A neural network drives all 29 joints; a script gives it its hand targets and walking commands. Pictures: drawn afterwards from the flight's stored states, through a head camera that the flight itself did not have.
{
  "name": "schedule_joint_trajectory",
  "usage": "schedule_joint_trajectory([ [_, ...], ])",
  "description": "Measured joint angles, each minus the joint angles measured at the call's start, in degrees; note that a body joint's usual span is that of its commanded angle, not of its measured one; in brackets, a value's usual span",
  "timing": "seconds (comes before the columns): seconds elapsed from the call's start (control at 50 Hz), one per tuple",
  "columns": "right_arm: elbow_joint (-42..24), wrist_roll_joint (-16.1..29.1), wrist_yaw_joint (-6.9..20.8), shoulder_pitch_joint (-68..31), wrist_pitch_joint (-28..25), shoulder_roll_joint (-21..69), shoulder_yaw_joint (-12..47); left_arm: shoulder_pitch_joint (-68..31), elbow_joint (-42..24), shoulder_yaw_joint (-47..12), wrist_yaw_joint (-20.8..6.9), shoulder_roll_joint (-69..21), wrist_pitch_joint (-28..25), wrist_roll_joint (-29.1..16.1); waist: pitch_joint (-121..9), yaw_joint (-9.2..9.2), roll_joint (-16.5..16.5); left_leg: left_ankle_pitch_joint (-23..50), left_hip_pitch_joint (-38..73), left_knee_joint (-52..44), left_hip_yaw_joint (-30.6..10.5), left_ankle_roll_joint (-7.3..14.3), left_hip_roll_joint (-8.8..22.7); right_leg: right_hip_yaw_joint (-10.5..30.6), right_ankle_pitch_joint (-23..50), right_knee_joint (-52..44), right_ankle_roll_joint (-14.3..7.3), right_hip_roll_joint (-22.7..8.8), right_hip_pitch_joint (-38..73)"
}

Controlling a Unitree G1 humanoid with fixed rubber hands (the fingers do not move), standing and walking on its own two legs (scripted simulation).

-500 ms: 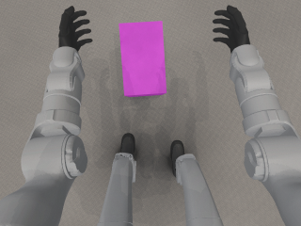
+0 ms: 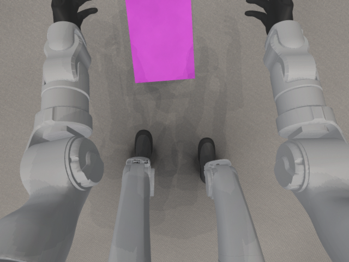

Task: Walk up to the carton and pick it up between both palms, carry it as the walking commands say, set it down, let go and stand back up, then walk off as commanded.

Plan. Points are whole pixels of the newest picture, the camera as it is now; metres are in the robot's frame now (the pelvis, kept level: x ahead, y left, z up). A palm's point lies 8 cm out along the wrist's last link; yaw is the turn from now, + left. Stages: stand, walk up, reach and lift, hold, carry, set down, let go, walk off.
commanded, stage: reach and lift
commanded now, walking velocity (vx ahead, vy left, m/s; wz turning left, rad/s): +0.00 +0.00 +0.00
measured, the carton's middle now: (161, 35) +0.56 +0.05 -0.53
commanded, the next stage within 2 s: none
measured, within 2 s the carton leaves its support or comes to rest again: neither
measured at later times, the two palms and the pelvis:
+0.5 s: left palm (100, 33) +0.52 +0.20 -0.33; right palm (239, 35) +0.53 -0.14 -0.33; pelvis -0.06 -0.02 -0.15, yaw +0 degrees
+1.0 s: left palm (113, 48) +0.51 +0.20 -0.45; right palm (225, 48) +0.52 -0.14 -0.45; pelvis -0.06 -0.02 -0.24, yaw +0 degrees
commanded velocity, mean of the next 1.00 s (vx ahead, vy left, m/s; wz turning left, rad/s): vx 0.00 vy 0.00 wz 0.00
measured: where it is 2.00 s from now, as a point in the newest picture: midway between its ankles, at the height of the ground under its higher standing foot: (175, 165)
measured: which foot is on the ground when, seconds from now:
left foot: down 0.00-1.00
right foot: down 0.00-1.00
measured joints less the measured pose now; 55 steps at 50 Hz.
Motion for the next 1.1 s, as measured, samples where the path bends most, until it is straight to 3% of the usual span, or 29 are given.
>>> schedule_joint_trajectory([
  [0.2, -0.04, 0.00, -2.26, -11.62, 1.03, 0.01, 0.00, -11.54, -0.88, 0.03, 2.58, 4.22, 2.02, -2.21, 16.61, 0.13, 0.01, -4.62, -4.07, 17.31, 0.00, -0.27, -0.12, 0.08, -4.89, 17.15, 0.00, 0.91, -3.89],
  [0.3, -0.03, 2.27, -3.49, -20.02, 2.89, -0.46, 0.08, -19.47, -0.18, -0.22, 3.66, 7.55, 4.05, -6.71, 28.63, 0.39, 0.01, -6.76, -4.08, 26.20, 0.00, -0.59, -0.25, 0.26, -7.39, 26.63, 0.00, 1.43, -4.15],
  [0.42, 0.09, 4.50, -5.70, -21.39, 6.55, -1.03, 3.16, -21.63, 3.96, -4.19, 4.29, 9.58, 7.04, -12.22, 28.48, 0.47, 0.01, -9.23, -10.31, 36.19, 0.00, -1.38, -0.86, 0.51, -10.53, 37.74, 0.00, 1.64, -10.74],
  [0.6, 7.62, 4.55, -4.58, -25.13, 6.14, -2.93, 3.75, -25.19, 14.41, -4.70, 2.76, 11.10, 5.21, -10.77, 27.23, 0.48, 0.00, -11.88, -15.41, 44.82, 0.00, -1.51, -0.95, 0.69, -13.39, 47.12, 0.00, 2.26, -16.27],
  [0.72, 10.66, 4.54, -3.23, -25.24, 4.51, -3.17, 4.52, -24.04, 15.99, -4.68, 1.25, 10.80, 3.04, -9.24, 28.45, 0.48, 0.00, -12.94, -18.44, 48.82, 0.00, -1.51, -0.94, 0.75, -14.67, 51.26, 0.00, 2.55, -19.34],
  [1.1, 12.34, 6.02, -3.24, -25.21, 2.31, -3.19, 8.25, -22.86, 17.65, -4.67, 1.61, 12.13, 0.73, -10.83, 28.25, 0.88, 0.00, -14.46, -27.17, 57.71, 0.00, -2.31, -0.43, 0.77, -15.93, 59.62, 0.19, 3.33, -27.78],
])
